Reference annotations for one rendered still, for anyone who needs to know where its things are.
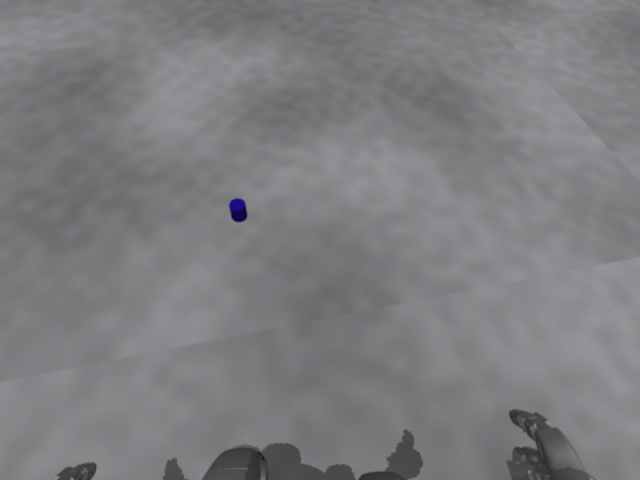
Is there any tin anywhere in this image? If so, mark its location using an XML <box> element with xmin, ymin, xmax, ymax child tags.
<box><xmin>229</xmin><ymin>199</ymin><xmax>247</xmax><ymax>222</ymax></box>

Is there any right robot hand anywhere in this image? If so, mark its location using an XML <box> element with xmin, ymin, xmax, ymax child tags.
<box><xmin>507</xmin><ymin>410</ymin><xmax>586</xmax><ymax>480</ymax></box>

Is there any left robot hand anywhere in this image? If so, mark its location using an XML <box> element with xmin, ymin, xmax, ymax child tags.
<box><xmin>55</xmin><ymin>462</ymin><xmax>97</xmax><ymax>480</ymax></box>

